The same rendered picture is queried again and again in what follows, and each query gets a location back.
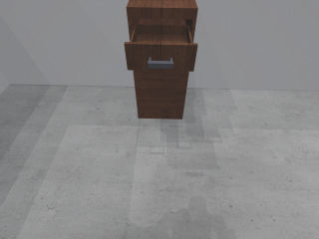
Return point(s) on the handle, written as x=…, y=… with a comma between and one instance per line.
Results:
x=160, y=64

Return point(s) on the drawer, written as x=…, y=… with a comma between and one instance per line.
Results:
x=160, y=43

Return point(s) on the cabinet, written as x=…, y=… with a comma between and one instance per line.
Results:
x=161, y=94

